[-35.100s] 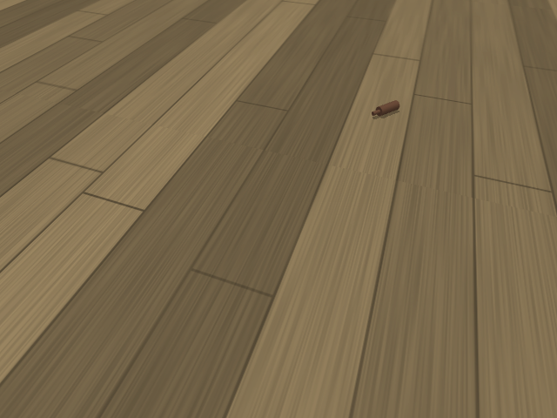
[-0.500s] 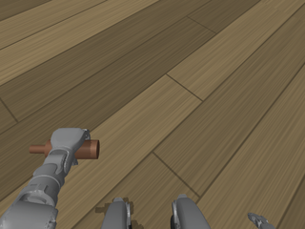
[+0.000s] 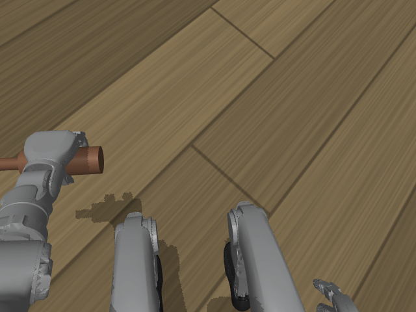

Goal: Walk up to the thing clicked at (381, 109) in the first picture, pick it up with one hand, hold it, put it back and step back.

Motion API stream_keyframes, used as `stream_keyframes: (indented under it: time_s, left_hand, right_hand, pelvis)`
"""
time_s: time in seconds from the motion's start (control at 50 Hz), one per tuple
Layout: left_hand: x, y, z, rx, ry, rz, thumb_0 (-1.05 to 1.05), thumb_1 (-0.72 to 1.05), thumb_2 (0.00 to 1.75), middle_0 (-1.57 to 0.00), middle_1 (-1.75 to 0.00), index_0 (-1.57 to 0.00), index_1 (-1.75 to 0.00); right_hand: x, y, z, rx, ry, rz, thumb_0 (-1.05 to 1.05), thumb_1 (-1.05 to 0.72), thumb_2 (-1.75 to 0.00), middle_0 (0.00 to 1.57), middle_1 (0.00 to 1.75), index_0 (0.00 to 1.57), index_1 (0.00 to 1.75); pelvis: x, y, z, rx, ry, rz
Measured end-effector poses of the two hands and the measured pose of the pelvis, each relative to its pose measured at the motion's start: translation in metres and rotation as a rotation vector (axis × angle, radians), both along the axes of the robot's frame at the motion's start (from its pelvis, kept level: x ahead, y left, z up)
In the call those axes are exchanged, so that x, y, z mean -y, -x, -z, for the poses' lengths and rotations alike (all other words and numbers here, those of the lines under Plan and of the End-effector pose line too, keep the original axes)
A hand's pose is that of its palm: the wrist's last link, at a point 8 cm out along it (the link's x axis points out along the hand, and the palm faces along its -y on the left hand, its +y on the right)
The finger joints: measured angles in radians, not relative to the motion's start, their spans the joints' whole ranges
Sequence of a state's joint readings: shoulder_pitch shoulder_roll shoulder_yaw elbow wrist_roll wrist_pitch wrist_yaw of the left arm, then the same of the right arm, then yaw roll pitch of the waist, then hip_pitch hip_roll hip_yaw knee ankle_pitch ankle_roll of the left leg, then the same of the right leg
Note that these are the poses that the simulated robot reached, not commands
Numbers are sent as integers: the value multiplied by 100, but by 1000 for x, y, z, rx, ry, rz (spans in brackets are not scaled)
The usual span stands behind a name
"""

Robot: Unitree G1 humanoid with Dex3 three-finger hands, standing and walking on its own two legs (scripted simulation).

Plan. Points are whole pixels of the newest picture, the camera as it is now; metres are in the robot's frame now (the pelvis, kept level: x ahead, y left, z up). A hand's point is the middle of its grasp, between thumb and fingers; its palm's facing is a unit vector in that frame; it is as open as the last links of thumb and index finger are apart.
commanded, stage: crouch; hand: left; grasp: from above
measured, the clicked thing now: (51, 162) +0.43 +0.30 -0.16
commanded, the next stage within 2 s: lower in 0.90 s
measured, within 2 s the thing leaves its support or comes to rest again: neither
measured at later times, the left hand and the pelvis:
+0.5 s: hand (76, 168) +0.44 +0.28 -0.25, palm faces -0.47 -0.01 -0.88, open 8.9 cm; pelvis -0.01 -0.01 -0.09, yaw -2 degrees
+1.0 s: hand (81, 169) +0.45 +0.29 -0.30, palm faces -0.47 -0.02 -0.88, open 8.9 cm; pelvis -0.01 +0.00 -0.13, yaw -4 degrees
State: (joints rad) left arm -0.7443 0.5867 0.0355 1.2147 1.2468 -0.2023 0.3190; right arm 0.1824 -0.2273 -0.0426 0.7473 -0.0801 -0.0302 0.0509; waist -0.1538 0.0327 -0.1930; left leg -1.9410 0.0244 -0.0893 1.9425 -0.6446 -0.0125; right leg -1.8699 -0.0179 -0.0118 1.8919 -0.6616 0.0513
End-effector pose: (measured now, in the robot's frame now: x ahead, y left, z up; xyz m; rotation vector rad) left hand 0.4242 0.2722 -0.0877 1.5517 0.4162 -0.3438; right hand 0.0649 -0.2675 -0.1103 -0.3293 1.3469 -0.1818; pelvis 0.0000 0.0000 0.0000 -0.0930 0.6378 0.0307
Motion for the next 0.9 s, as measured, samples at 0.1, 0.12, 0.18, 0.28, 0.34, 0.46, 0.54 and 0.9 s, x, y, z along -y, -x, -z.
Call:
stream_keyframes:
  time_s: [0.1, 0.12, 0.18, 0.28, 0.34, 0.46, 0.54, 0.9]
  left_hand:
    - [-3, -2, 33, 7, 2, 0, 0, 14, 46, -73, -59, -75, -56]
    - [-4, -3, 38, 8, 3, -3, 0, 14, 46, -73, -59, -76, -56]
    - [-5, -5, 52, 11, 1, -10, 0, 14, 47, -73, -59, -76, -56]
    - [-6, -11, 70, 9, -1, -24, 0, 13, 47, -74, -58, -76, -55]
    - [-8, -15, 79, 5, 0, -31, 0, 13, 46, -74, -58, -76, -55]
    - [-9, -21, 96, -6, 3, -29, 0, 14, 45, -74, -58, -77, -55]
    - [-10, -22, 108, -16, 6, -25, 0, 14, 45, -74, -58, -77, -55]
    - [-15, -30, 143, -5, 16, -11, 0, 14, 45, -74, -58, -77, -54]
  right_hand:
    - [6, -10, 23, -1, 7, -41, 0, -91, -90, 20, 30, 20, 30]
    - [8, -12, 27, -1, 8, -48, 0, -91, -90, 20, 30, 20, 30]
    - [11, -15, 36, -1, 11, -64, 0, -91, -90, 20, 30, 20, 30]
    - [15, -14, 50, -10, 14, -74, 0, -91, -90, 20, 30, 20, 30]
    - [17, -9, 57, -20, 16, -70, 0, -91, -91, 20, 30, 20, 30]
    - [17, 7, 71, -58, 12, -52, 0, -92, -91, 20, 30, 20, 30]
    - [16, 18, 80, -87, 8, -41, 0, -92, -91, 20, 30, 20, 30]
    - [10, 33, 111, -125, 7, -57, 0, -92, -91, 20, 30, 20, 30]
  pelvis:
    - [2, 2, 25, -8, 8, 0]
    - [2, 2, 29, -9, 9, 1]
    - [3, 3, 40, -10, 11, 6]
    - [5, 4, 56, -6, 14, 14]
    - [6, 5, 65, 0, 16, 20]
    - [5, 7, 82, 8, 20, 26]
    - [5, 8, 92, 13, 22, 29]
    - [2, 11, 128, 40, 37, 38]
